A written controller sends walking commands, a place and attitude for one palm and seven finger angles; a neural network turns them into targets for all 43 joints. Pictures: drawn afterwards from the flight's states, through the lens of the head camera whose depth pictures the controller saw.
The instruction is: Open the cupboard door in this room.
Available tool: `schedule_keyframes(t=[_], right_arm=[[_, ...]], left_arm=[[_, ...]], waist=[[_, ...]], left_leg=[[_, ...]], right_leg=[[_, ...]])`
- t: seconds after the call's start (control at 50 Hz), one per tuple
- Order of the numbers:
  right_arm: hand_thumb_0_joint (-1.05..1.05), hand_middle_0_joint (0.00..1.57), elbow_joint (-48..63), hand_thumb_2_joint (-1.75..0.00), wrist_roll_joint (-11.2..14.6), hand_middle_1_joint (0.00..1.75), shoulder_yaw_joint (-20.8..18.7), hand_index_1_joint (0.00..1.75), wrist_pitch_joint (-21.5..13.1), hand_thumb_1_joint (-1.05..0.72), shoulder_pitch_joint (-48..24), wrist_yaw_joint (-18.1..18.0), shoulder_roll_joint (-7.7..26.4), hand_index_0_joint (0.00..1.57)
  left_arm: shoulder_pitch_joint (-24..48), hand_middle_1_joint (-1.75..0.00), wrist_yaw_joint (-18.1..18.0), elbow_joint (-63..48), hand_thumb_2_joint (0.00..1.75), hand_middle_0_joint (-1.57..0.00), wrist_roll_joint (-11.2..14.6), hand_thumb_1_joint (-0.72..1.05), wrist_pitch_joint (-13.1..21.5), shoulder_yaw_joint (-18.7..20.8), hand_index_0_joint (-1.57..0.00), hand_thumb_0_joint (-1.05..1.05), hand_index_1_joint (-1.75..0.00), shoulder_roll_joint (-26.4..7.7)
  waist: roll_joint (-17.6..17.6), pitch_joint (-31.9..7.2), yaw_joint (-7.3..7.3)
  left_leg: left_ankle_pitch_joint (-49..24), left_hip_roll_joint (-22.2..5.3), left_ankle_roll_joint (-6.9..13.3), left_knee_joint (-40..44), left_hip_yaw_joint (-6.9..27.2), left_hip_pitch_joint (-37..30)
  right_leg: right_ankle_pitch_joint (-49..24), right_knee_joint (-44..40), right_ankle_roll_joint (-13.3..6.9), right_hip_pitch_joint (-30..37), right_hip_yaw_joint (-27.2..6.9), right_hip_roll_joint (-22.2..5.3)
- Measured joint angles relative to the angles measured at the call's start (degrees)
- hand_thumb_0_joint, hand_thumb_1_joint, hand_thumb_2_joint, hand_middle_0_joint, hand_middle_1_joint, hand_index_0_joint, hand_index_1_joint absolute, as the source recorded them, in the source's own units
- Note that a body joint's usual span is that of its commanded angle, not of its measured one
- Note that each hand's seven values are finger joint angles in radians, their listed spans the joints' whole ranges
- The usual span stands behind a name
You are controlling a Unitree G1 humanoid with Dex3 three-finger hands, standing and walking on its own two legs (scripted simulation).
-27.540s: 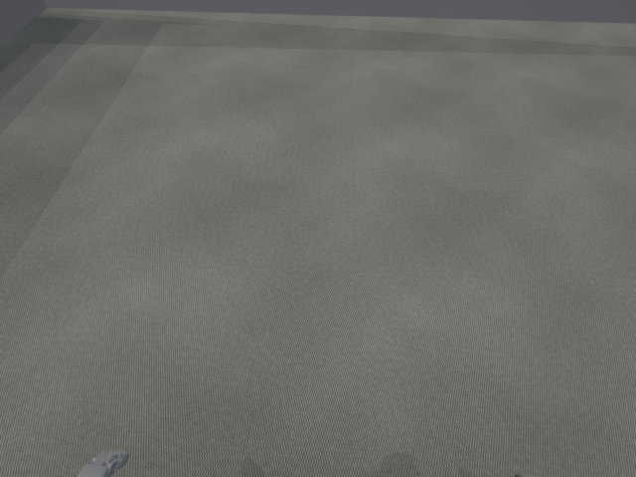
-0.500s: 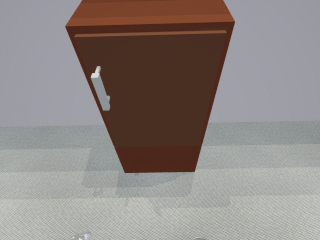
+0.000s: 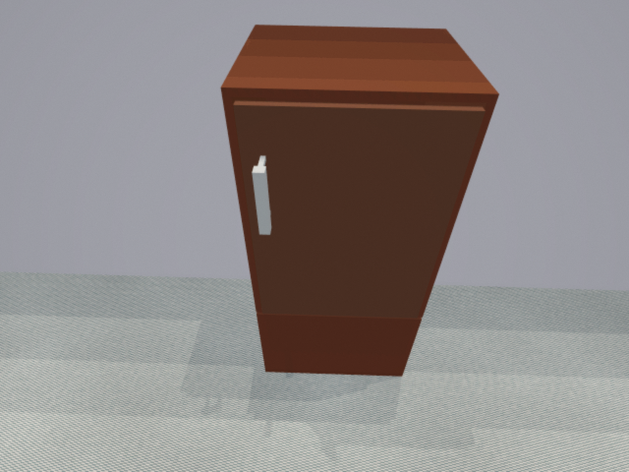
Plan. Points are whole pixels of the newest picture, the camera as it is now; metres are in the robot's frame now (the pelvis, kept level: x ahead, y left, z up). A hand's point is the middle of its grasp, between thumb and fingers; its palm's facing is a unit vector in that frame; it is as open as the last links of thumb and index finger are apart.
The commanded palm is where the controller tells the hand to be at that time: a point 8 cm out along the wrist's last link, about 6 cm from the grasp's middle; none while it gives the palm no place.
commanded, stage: come to a stop and stand still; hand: left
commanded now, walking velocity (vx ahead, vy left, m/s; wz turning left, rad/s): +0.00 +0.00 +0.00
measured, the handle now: (263, 195) +0.60 +0.14 +0.04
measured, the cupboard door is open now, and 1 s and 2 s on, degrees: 0 0 0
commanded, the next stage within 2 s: look again from close up in 0.52 s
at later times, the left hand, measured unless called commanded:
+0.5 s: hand out of the picture -0.04 +0.20 -0.16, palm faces +0.03 -0.98 -0.19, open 7.4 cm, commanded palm none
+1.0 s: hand out of the picture -0.03 +0.17 -0.16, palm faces +0.04 -0.99 -0.16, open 7.4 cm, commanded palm none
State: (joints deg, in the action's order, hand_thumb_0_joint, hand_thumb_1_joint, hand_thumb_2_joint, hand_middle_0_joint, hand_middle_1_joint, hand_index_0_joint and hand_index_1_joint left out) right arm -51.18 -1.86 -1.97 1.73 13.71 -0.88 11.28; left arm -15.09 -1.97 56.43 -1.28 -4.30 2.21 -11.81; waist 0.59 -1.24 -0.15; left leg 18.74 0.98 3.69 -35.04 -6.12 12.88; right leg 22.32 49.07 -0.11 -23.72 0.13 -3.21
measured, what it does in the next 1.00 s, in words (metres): steps on the spot: right foot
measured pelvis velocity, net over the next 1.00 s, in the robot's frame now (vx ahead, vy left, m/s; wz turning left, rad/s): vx -0.02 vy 0.01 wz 0.02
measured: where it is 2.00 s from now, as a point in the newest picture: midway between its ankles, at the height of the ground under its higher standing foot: outside the picture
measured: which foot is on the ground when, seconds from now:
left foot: down 0.00-1.00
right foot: up 0.00-0.10, down 0.12-1.00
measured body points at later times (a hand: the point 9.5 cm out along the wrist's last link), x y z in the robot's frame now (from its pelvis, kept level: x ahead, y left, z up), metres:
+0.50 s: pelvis -0.04 +0.03 +0.01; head -0.05 +0.02 +0.46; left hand -0.04 +0.25 -0.14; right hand -0.05 -0.20 -0.15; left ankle +0.01 +0.08 -0.73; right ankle +0.01 -0.09 -0.72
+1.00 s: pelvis -0.02 +0.01 +0.01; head -0.01 +0.01 +0.46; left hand -0.03 +0.22 -0.14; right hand -0.01 -0.21 -0.15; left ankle +0.01 +0.08 -0.73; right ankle +0.01 -0.09 -0.73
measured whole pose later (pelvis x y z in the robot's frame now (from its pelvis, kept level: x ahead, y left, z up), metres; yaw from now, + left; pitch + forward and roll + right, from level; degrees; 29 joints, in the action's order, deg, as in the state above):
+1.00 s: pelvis -0.02 +0.01 +0.01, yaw +1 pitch +0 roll +0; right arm -62.2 -1.0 0.7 -0.9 17.0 -1.2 8.9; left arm -19.0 -1.4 62.6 -1.1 0.7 -0.9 -6.9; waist 0.4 0.0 0.4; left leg 10.0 3.1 4.4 -23.2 -5.4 13.4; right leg 11.4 26.0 -1.5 -14.4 0.8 0.9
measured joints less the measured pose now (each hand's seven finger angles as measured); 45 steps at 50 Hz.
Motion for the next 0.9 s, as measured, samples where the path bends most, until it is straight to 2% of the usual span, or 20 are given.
schedule_keyframes(t=[0.04,0.12,0.14,0.2,0.26,0.48,0.9], right_arm=[[0.0,0.2,0.4,-0.9,0.0,0.3,0.6,0.3,-0.1,-0.91,0.0,0.2,-0.3,0.2],[0.01,0.2,0.5,-0.9,0.2,0.3,1.5,0.3,-0.4,-0.91,-0.4,0.4,-1.1,0.2],[0.01,0.2,0.1,-0.9,0.4,0.3,1.6,0.3,-0.4,-0.91,-0.7,0.4,-0.9,0.2],[0.0,0.21,-0.5,-0.89,0.9,0.3,0.9,0.3,-0.7,-0.93,-0.7,0.0,-0.1,0.2],[-0.01,0.21,-1.6,-0.89,0.8,0.3,1.1,0.3,-1.1,-0.94,0.6,0.1,0.3,0.2],[0.01,0.2,-8.6,-0.89,0.7,0.3,1.8,0.3,-0.6,-0.92,5.9,0.0,0.0,0.2],[0.01,0.2,-10.6,-0.89,0.8,0.3,2.6,0.3,-2.2,-0.91,3.5,-0.2,-2.5,0.2]], left_arm=[[-1.0,-0.3,0.3,-0.5,0.9,-0.2,0.1,0.91,0.5,-0.1,-0.2,0.01,-0.29,0.0],[-2.9,-0.3,0.6,-1.2,0.9,-0.2,0.0,0.91,2.2,-0.5,-0.19,0.01,-0.29,0.4],[-3.0,-0.3,0.5,-0.8,0.9,-0.2,-0.1,0.91,2.4,-0.7,-0.19,0.01,-0.29,1.1],[-4.6,-0.3,0.8,0.1,0.9,-0.2,0.0,0.91,3.2,-1.9,-0.19,0.01,-0.29,2.9],[-5.7,-0.3,0.8,0.9,0.9,-0.2,0.2,0.9,3.4,-2.4,-0.19,0.01,-0.29,3.6],[-3.8,-0.3,0.8,2.6,0.9,-0.2,-0.2,0.91,3.6,-2.5,-0.2,0.01,-0.29,4.2],[-4.0,-0.3,0.6,5.7,0.9,-0.2,0.1,0.91,4.6,-3.0,-0.19,0.01,-0.29,4.9]], waist=[[0.4,-0.1,-0.34],[0.5,0.6,-1.65],[1.5,1.3,-1.76],[3.6,2.0,-0.71],[3.2,2.0,0.04],[0.7,1.9,0.62],[0.0,1.0,0.59]], left_leg=[[-1.4,0.9,0.6,1.3,-0.3,0.2],[-3.1,2.7,1.5,2.3,-1.7,2.1],[-3.4,2.5,1.5,2.3,-1.8,2.4],[-5.3,2.4,1.3,5.0,-1.3,2.3],[-7.0,2.6,1.5,7.2,-1.3,2.1],[-9.9,3.6,2.4,11.6,-0.9,0.9],[-9.2,2.5,1.1,11.7,0.4,0.9]], right_leg=[[-0.4,-0.3,-0.1,1.3,0.0,1.0],[-4.2,-12.4,-0.8,6.8,0.0,2.2],[-6.0,-13.4,-0.8,6.8,-0.1,2.6],[-8.3,-16.1,-0.7,7.0,0.3,2.8],[-9.5,-18.1,-0.6,7.1,0.2,2.7],[-10.0,-20.3,-0.9,7.6,-0.4,2.4],[-11.3,-22.5,-1.0,8.7,0.4,3.7]])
